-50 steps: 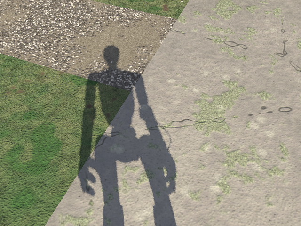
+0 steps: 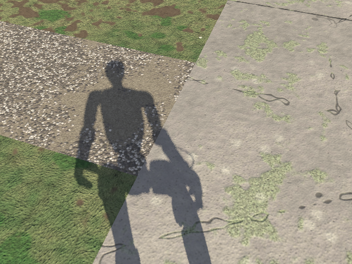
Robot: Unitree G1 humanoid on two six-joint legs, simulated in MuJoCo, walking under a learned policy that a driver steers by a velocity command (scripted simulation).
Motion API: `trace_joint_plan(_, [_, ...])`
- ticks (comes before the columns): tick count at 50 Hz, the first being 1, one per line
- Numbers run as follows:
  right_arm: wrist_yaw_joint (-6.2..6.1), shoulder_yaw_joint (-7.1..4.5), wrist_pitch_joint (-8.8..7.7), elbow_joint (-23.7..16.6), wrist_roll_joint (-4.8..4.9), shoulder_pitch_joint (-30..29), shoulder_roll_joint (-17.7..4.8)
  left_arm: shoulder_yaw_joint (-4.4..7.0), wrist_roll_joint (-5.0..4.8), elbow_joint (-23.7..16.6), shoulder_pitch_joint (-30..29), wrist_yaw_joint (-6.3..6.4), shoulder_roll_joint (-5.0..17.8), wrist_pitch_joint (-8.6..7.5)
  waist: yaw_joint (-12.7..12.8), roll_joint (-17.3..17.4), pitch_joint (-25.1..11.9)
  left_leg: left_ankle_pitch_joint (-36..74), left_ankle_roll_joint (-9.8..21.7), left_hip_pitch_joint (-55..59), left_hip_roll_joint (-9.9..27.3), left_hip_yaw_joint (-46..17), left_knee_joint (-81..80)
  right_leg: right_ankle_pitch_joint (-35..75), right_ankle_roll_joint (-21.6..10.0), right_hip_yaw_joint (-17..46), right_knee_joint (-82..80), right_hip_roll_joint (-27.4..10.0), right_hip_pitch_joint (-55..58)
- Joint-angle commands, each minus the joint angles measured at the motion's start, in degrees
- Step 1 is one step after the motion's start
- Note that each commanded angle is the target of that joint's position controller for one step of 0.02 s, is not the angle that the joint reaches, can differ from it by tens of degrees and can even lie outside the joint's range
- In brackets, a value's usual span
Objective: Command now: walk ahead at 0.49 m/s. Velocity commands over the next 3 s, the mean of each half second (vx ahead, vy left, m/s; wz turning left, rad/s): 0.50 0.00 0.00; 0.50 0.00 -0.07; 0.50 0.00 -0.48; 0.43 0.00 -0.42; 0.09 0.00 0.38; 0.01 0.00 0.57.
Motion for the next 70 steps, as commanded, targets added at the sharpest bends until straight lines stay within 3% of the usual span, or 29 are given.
trace_joint_plan(1, [-1.13, -1.19, -1.03, -3.1, 0.08, -2.3, -7.6, 0.78, 0.73, -2.4, 2.0, 0.4, 2.7, 0.19, 2.7, 4.3, 3.1, 4.1, 9.8, -6.1, 16.0, -11.9, -11.8, 9.2, 1.6, 0.1, -8.1, -2.4, -1.1])
trace_joint_plan(5, [-2.01, -1.46, -0.26, -2.2, 0.99, 2.4, -9.2, 0.38, 0.18, -4.8, -7.4, -0.33, 1.7, -0.49, -0.7, 4.4, 3.1, 4.9, 7.3, -1.0, 15.1, -9.2, -10.8, 17.6, 2.0, -2.2, -24.7, 0.2, 0.7])
trace_joint_plan(10, [-2.16, -1.82, 0.95, -0.3, 1.53, 6.5, -9.7, 0.17, -0.58, -7.7, -14.3, -2.08, 2.5, -1.01, -2.8, 5.2, 4.7, 3.4, 6.4, 8.3, 18.8, -10.3, -6.7, 12.4, 1.0, -2.5, -33.4, 1.9, 0.5])
trace_joint_plan(12, [-2.29, -2.17, 1.56, -0.2, 1.57, 6.0, -10.4, 0.57, -0.59, -8.0, -12.9, -2.66, 3.8, -1.53, -1.2, 6.0, 3.8, 6.4, 5.5, 10.8, 20.1, -11.1, -3.5, 7.7, -0.7, -3.0, -35.8, 2.8, 3.8])
trace_joint_plan(14, [-2.3, -1.96, 2.2, -0.7, 1.26, 3.8, -10.1, 2.37, -0.43, -5.1, -2.4, -2.58, 6.9, -1.9, 4.7, 6.1, -2.1, 22.6, 3.4, 9.8, 17.0, -8.2, 8.9, 5.7, -3.1, -5.7, -38.2, 6.2, 18.7])
trace_joint_plan(15, [-2.27, -0.98, 2.18, -2.0, 0.43, 3.3, -7.9, 3.94, -0.06, -2.2, 9.4, -2.12, 11.1, -2.02, 9.1, 2.9, -10.5, 20.4, 1.4, 1.5, 13.5, -4.9, 24.6, 7.1, -6.3, 0.1, -36.6, 1.0, 35.7])
trace_joint_plan(16, [-1.72, 1.08, 0.91, -3.0, 0.21, 9.2, -1.2, 5.59, 0.83, -0.7, 16.9, -2.01, 17.7, -1.52, 8.1, -11.5, -18.8, -1.8, -3.2, -23.0, 3.7, -0.7, 48.1, 1.0, -15.4, 25.1, -40.0, -13.4, 59.0])
trace_joint_plan(17, [-1.42, 0.74, -0.69, -2.1, 1.18, 9.2, -3.4, 4.3, 0.7, -0.4, 17.8, -2.24, 13.1, -1.46, 8.5, -12.6, -22.4, -24.0, -2.7, -31.3, 2.6, -9.6, 57.5, -3.9, -17.4, 39.5, -47.9, -16.3, 61.4])
trace_joint_plan(18, [-1.2, -0.72, -1.51, -3.6, 2.72, 3.8, -8.9, 3.09, 0.39, -1.4, 12.4, -2.23, 9.5, -1.59, 7.4, -8.5, -13.6, -20.7, -1.3, -36.1, 6.3, -10.6, 60.8, -4.0, -14.0, 31.4, -48.3, -14.4, 54.3])
trace_joint_plan(20, [-1.78, -1.1, -1.24, -4.9, 1.98, -1.9, -8.5, 1.7, 0.47, -3.4, 2.7, -2.53, 5.6, -1.37, 4.0, -1.2, -5.0, -10.9, -1.3, -32.6, 11.5, -8.0, 55.2, 4.2, -11.0, 17.1, -51.6, -9.4, 38.1])
trace_joint_plan(21, [-2.06, -1.44, -0.4, -4.8, 1.41, -1.5, -7.7, 1.26, 0.81, -3.4, 1.0, -2.78, 4.2, -1.5, 2.1, -1.8, -3.1, -8.1, -1.5, -29.1, 13.2, -8.1, 51.6, 6.6, -9.8, 12.7, -53.6, -7.1, 33.1])
trace_joint_plan(23, [-2.2, -1.27, 1.09, -4.1, 1.2, 0.6, -5.1, 1.3, 0.98, -2.1, 2.1, -3.04, 4.1, -1.76, 0.6, -2.4, -2.0, -5.5, -2.3, -25.5, 13.5, -7.2, 49.1, 11.2, -10.2, 8.4, -56.1, -5.2, 28.7])
trace_joint_plan(26, [-2.45, -1.63, 1.72, -5.9, 0.74, -3.6, -5.2, 1.91, 1.03, -0.2, 5.3, -2.26, 6.3, -1.83, 0.7, -0.9, 0.2, 0.5, -3.6, -30.4, 13.8, -6.9, 42.5, 18.0, -10.9, 4.9, -57.6, -5.1, 29.6])
trace_joint_plan(32, [-1.66, -1.25, 1.15, -9.6, 0.9, -16.3, -3.7, 1.94, 0.33, 2.0, 10.2, -0.83, 7.4, -0.94, 4.1, -1.1, 2.9, 13.8, -4.1, -30.2, 11.7, -4.7, 22.6, 14.9, -8.9, 0.4, -59.3, -3.6, 32.4])
trace_joint_plan(39, [0.44, -1.11, 0.08, -13.0, 1.52, -23.2, -4.7, 2.74, -0.33, 5.0, 13.6, -0.12, 8.4, 0.66, 4.7, -1.6, 5.0, 6.4, -1.3, -29.9, 9.8, -4.1, 13.7, 18.5, -7.8, 0.9, -53.8, -8.2, 43.6])
trace_joint_plan(41, [0.52, -2.14, -0.21, -11.8, 1.47, -17.8, -6.8, 3.05, -0.26, 4.7, 11.6, -0.03, 9.4, 1.15, 1.3, -3.1, 1.3, 3.0, 0.3, -19.6, 6.9, -1.6, 12.7, 32.8, -6.6, -0.1, -47.5, -7.5, 43.7])
trace_joint_plan(42, [0.18, -3.46, -0.28, -9.3, 1.31, -9.7, -8.9, 2.7, -0.12, 4.4, 10.8, -0.12, 8.5, 1.47, -2.8, -2.6, -3.2, 3.5, 1.7, -7.9, 4.9, -0.3, 11.7, 39.8, -5.4, -1.5, -38.0, -4.7, 40.8])
trace_joint_plan(43, [-0.43, -4.87, -0.31, -6.6, 0.79, 1.6, -12.7, 1.8, 0.49, 3.3, 10.4, -0.28, 6.7, 1.46, -7.1, 0.4, -11.1, 4.8, 4.6, 10.6, 11.1, -7.0, 13.7, 31.5, -3.5, -3.2, -22.7, -1.5, 29.9])
trace_joint_plan(44, [-0.79, -6.25, 0.01, -5.3, -0.21, 8.6, -18.4, -0.33, 0.54, 2.7, 17.3, -0.9, -0.6, 0.38, -5.2, 14.4, -20.5, -3.0, 13.4, 33.8, 26.9, -32.9, 10.0, 1.1, 0.8, -5.1, 1.2, 8.8, 5.8])
trace_joint_plan(45, [-0.75, -4.8, 0.1, -5.4, 0.09, 8.7, -13.7, 0.13, -0.69, 3.9, 16.7, -1.15, 1.8, -1.07, -6.0, 15.3, -24.2, -7.7, 14.2, 34.2, 29.7, -45.6, 2.1, -21.1, 0.1, 5.0, 10.4, 10.1, -1.0])
trace_joint_plan(46, [-0.91, -3.88, -0.09, -5.9, 0.55, 3.6, -10.7, 1.71, -2.42, 2.3, 11.3, -1.11, 7.1, -1.63, -5.1, 12.0, -14.2, -8.9, 10.5, 25.9, 28.0, -36.3, 1.0, -18.0, -0.9, 5.5, 13.3, 6.9, -5.6])
trace_joint_plan(48, [-0.72, -2.53, -0.46, -7.2, 0.45, -5.6, -6.2, 2.26, -1.74, 1.0, 5.7, -0.17, 6.8, -0.98, -1.2, 6.0, -4.5, -4.1, 6.5, 8.2, 23.6, -21.7, -3.3, -8.0, -1.1, 2.8, 7.3, 1.2, -2.0])
trace_joint_plan(49, [-0.58, -2.11, -0.79, -7.0, -0.07, -7.6, -4.8, 2.67, -1.36, 1.4, 7.0, 0.11, 5.6, 0.02, 0.9, 7.4, -2.5, -2.2, 5.0, 3.0, 21.3, -16.4, -5.5, -5.1, -1.1, 3.2, 4.4, -0.4, 1.7])
trace_joint_plan(51, [-0.56, -2.3, -1.1, -5.8, -0.57, -7.5, -4.5, 2.53, -1.4, 2.2, 9.6, 0.03, 2.5, 1.73, 2.4, 8.0, -1.1, 1.7, 4.8, -1.8, 19.6, -10.4, -8.2, -2.4, -1.1, 2.9, 3.0, -1.0, 5.1])
trace_joint_plan(54, [-1.44, -2.96, -1.34, -4.4, -0.91, -5.9, -6.7, 3.06, -1.08, 0.4, 6.2, 0.19, 2.6, 2.73, 2.7, 6.2, 1.3, 8.2, 5.2, -1.2, 19.6, -4.6, -9.6, 4.1, -0.5, 4.1, -0.7, -0.9, -0.3])
trace_joint_plan(60, [-3.21, -3.18, -0.52, -3.4, -0.57, -3.1, -8.4, 2.74, -0.36, -3.5, -3.9, -1.54, 1.6, 2.13, 0.2, 4.6, 3.6, 11.8, 3.5, 4.2, 19.2, 3.2, -10.3, 16.9, 0.1, 0.3, -18.4, 0.5, -3.2])
trace_joint_plan(65, [-3.65, -3.79, 1.36, -1.8, 0.38, 2.0, -9.8, 1.88, -0.46, -8.4, -12.3, -3.47, 0.6, 2.17, -2.7, 3.7, 6.4, 17.5, 3.3, 15.3, 22.5, 6.2, -6.5, 11.9, -1.4, -4.2, -25.9, 1.2, -7.6])
trace_joint_plan(68, [-3.89, -4.41, 2.44, -2.7, 0.95, 0.2, -11.7, 2.53, -0.64, -10.5, -11.5, -4.46, 2.1, 2.38, -0.2, 6.2, 4.0, 37.9, 1.8, 17.3, 22.9, 9.0, 1.0, 4.0, -3.8, -9.0, -27.7, 4.9, -0.2])
trace_joint_plan(70, [-4.21, -4.87, 3.15, -3.5, 1.25, -1.7, -13.4, 4.31, -0.92, -9.6, -3.1, -4.54, 5.6, 2.63, 5.2, 8.4, -1.7, 53.6, 0.4, 16.0, 22.1, 10.2, 14.7, -0.4, -6.5, -11.7, -28.3, 9.5, 12.8])
Next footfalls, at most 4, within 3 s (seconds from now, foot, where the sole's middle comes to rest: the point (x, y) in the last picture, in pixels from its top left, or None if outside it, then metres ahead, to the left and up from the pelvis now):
0.30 right None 0.34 -0.17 -0.78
0.86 left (159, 231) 0.65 0.07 -0.78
1.44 right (218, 175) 0.92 -0.19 -0.78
1.90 left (199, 120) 1.26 -0.13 -0.78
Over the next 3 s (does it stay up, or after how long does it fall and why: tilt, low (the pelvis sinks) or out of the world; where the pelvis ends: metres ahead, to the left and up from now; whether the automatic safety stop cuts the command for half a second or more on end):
stays up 1.14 -0.15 0.00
